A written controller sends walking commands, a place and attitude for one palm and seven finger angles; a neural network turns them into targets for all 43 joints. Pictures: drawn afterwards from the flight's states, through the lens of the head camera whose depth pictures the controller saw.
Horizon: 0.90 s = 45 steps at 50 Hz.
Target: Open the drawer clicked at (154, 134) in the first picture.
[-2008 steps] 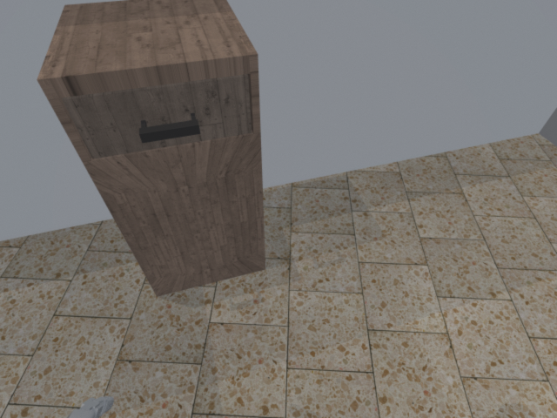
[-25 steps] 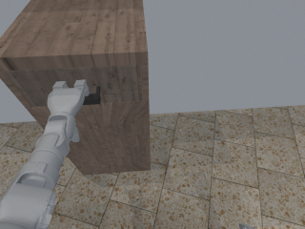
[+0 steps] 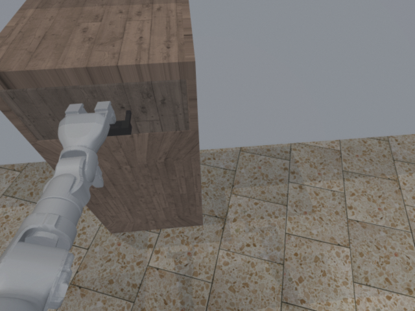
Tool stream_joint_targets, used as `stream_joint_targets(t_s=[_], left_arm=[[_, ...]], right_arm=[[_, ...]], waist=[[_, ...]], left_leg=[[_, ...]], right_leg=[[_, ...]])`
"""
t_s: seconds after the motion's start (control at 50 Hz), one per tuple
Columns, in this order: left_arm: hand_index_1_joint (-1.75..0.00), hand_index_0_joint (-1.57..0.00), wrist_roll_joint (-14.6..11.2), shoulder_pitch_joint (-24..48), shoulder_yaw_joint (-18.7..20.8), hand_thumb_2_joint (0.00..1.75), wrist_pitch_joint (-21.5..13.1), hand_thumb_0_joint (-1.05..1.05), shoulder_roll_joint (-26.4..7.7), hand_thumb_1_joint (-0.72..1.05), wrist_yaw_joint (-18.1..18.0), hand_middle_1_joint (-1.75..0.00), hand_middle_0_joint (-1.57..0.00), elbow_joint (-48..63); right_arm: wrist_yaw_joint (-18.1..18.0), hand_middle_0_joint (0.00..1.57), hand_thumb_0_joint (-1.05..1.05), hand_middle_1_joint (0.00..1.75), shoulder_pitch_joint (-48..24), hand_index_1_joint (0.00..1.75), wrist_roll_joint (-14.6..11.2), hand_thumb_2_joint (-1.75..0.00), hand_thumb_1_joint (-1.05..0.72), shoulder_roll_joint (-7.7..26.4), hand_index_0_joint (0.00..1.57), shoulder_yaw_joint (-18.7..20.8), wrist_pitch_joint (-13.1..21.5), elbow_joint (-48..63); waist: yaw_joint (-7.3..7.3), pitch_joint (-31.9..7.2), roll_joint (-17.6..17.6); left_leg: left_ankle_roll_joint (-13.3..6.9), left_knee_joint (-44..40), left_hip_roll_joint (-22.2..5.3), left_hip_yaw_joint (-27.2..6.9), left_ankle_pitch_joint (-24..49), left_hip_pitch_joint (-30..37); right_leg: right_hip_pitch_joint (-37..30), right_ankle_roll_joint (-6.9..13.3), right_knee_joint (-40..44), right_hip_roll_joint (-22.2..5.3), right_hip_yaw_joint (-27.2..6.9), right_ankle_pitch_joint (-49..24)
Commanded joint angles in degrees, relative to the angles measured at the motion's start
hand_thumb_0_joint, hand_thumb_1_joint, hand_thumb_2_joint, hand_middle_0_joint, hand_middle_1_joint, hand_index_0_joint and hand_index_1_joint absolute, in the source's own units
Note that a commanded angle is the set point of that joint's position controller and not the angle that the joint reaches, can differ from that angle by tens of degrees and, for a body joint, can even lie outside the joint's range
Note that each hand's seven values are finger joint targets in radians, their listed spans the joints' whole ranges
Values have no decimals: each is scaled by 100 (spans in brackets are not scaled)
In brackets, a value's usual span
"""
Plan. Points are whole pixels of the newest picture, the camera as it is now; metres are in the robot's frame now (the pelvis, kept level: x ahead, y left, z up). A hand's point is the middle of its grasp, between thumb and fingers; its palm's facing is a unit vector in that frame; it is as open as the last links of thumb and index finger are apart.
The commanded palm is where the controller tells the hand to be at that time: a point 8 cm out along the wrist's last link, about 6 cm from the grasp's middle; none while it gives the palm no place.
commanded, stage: lift the hand off the handle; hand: left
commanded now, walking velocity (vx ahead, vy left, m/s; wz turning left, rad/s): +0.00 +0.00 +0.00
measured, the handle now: (102, 122) +0.52 +0.26 +0.04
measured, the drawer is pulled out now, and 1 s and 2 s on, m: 0.00 0.00 0.00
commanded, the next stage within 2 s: draw the hand back to the body in 1.70 s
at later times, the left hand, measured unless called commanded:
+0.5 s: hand (95, 140) +0.45 +0.25 +0.06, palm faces +0.03 +0.01 -1.00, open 13.3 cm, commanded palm +0.42 +0.25 +0.09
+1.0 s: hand (86, 121) +0.46 +0.26 +0.10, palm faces +0.06 -0.02 -1.00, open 13.8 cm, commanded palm +0.43 +0.26 +0.16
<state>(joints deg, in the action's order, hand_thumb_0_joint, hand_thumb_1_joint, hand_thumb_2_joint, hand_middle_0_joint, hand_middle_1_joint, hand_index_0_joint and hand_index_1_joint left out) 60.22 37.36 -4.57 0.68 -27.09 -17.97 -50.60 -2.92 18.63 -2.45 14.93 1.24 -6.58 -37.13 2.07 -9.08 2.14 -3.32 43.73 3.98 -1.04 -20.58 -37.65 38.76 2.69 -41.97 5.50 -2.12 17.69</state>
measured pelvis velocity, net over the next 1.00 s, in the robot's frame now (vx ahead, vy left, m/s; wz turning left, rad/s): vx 0.02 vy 0.02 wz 0.00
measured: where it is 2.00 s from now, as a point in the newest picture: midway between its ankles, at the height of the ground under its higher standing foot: outside the picture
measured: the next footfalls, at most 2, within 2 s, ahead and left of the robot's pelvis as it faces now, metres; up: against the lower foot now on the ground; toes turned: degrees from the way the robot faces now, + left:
none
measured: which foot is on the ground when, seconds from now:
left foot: down 0.00-1.00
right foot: down 0.00-1.00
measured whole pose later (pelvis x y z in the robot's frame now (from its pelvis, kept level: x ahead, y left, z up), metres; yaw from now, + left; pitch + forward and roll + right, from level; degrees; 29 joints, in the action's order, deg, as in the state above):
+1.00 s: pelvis +0.02 +0.02 +0.01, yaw +0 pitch +13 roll -2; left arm 58.0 38.0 -4.2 1.2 -28.0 -12.0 -44.9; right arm -2.7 18.3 -2.6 15.0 2.1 -5.2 -38.6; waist 2.0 -8.5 3.5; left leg -4.6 38.9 4.6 -1.1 -20.5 -30.8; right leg 31.4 1.5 -36.5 4.7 -2.6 17.5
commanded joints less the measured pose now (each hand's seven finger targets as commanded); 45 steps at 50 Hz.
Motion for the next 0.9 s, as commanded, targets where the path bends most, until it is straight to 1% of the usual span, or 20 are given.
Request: stream_joint_targets(t_s=[0.0,0.04,0.06,0.08,0.2,0.3,0.38,0.44,0.46,0.48,0.54,0.62,0.66,0.68,0.7,0.74,0.76,0.8,0.82,0.88], left_arm=[[-120,-30,39,1444,193,30,212,0,-1097,-50,115,-120,-30,63],[-120,-30,47,1576,251,30,205,0,-1213,-50,107,-120,-30,112],[-120,-30,53,1446,294,30,226,0,-1226,-50,104,-120,-30,-2],[-120,-30,39,1658,-6,30,241,0,-896,-50,104,-120,-30,-9],[-120,-30,101,1845,184,30,287,0,-1187,-50,94,-120,-30,-139],[-120,-30,103,2079,74,30,330,0,-1101,-50,116,-120,-30,-207],[-120,-30,110,2356,28,30,356,0,-1135,-50,133,-120,-30,-372],[-120,-30,81,2538,167,30,297,0,-1297,-50,154,-120,-30,-43],[-120,-30,93,2523,305,30,293,0,-1450,-50,153,-120,-30,-13],[-120,-30,106,2572,294,30,281,0,-1477,-50,173,-120,-30,76],[-120,-30,72,2902,238,30,226,0,-1447,-50,189,-120,-30,237],[-120,-30,-10,2971,480,30,135,0,-1686,-50,208,-120,-30,452],[-120,-30,-20,3088,468,30,35,0,-1682,-50,221,-120,-30,705],[-120,-30,8,2935,630,30,6,0,-1828,-50,207,-120,-30,722],[-120,-30,-16,2994,457,30,-25,0,-1620,-50,226,-120,-30,850],[-120,-30,-51,2981,585,30,-124,0,-1729,-50,238,-120,-30,1039],[-120,-30,-53,3109,579,30,-163,0,-1741,-50,241,-120,-30,1188],[-120,-30,-60,2952,757,30,-224,0,-1863,-50,222,-120,-30,1445],[-120,-30,-103,2949,674,30,-237,0,-1751,-50,241,-120,-30,1678],[-120,-30,-176,2609,567,30,-78,0,-1513,-50,286,-120,-30,1615]], right_arm=[[-48,20,0,30,145,30,6,-90,-90,804,20,266,202,546],[-53,20,0,30,171,30,14,-90,-90,813,20,269,215,526],[-58,20,0,30,172,30,5,-90,-90,804,20,269,210,518],[-44,20,0,30,186,30,12,-90,-90,805,20,259,232,501],[-45,20,0,30,275,30,30,-90,-90,815,20,261,227,453],[-41,20,0,30,287,30,30,-90,-90,814,20,247,230,445],[-66,20,0,30,339,30,31,-90,-90,843,20,231,265,429],[-67,20,0,30,326,30,37,-90,-90,810,20,249,271,507],[-73,20,0,30,331,30,37,-90,-90,810,20,252,267,492],[-83,20,0,30,300,30,29,-90,-90,801,20,237,259,533],[-102,20,0,30,285,30,22,-90,-90,785,20,240,293,505],[-136,20,0,30,218,30,20,-90,-90,800,20,242,322,528],[-140,20,0,30,196,30,13,-90,-90,786,20,244,353,521],[-142,20,0,30,188,30,15,-90,-90,779,20,259,363,520],[-143,20,0,30,154,30,16,-90,-90,770,20,260,377,549],[-144,20,0,30,172,30,28,-90,-90,773,20,290,399,512],[-147,20,0,30,170,30,22,-90,-90,790,20,298,404,490],[-121,20,0,30,148,30,38,-90,-90,786,20,331,415,488],[-107,20,0,30,132,30,53,-90,-90,807,20,352,405,509],[-44,20,0,30,59,30,20,-90,-90,793,20,359,368,455]], waist=[[82,-1002,-539],[82,-1119,-457],[64,-1094,-581],[191,-970,-495],[152,-1140,-409],[236,-1076,-325],[330,-979,-488],[217,-1446,-167],[180,-1593,-247],[149,-1641,-141],[240,-1552,-73],[178,-1610,-112],[153,-1690,64],[68,-1755,48],[107,-1790,132],[80,-1918,140],[128,-1924,173],[-1,-2158,318],[7,-2350,366],[-6,-1938,280]], left_leg=[[25,-583,-138,41,470,238],[19,-581,-138,40,525,259],[19,-572,-132,40,505,229],[27,-555,-142,35,506,246],[36,-477,-135,21,578,228],[40,-457,-151,-7,465,249],[21,-427,-160,-38,257,110],[19,-466,-159,-13,457,373],[18,-455,-167,-12,558,410],[30,-474,-159,-12,577,426],[17,-557,-199,-42,528,549],[16,-660,-207,-70,676,651],[18,-683,-206,-75,798,820],[30,-714,-219,-92,917,899],[34,-728,-219,-84,976,1015],[40,-740,-239,-100,1266,1216],[58,-743,-252,-129,1382,1355],[94,-759,-266,-143,1832,1653],[132,-726,-272,-173,2235,1881],[206,-785,-321,-209,2586,2021]], right_leg=[[-1046,-39,719,-258,-96,-324],[-1095,-36,702,-268,-112,-380],[-1111,-38,706,-263,-110,-363],[-915,-44,695,-258,-73,-368],[-902,-33,626,-257,-77,-423],[-683,-33,616,-247,-26,-246],[-522,-58,616,-248,-19,-30],[-820,-37,585,-251,-38,-208],[-943,-45,570,-247,-49,-318],[-991,-42,566,-250,-51,-329],[-950,-54,649,-245,-39,-244],[-1226,-42,734,-250,-57,-378],[-1265,-29,718,-244,-61,-475],[-1331,-13,704,-234,-35,-535],[-1329,-15,722,-229,-33,-573],[-1437,-8,738,-220,-20,-789],[-1384,1,729,-210,-4,-869],[-1499,27,702,-193,25,-1128],[-1556,37,696,-180,42,-1334],[-1394,26,764,-154,140,-1374]])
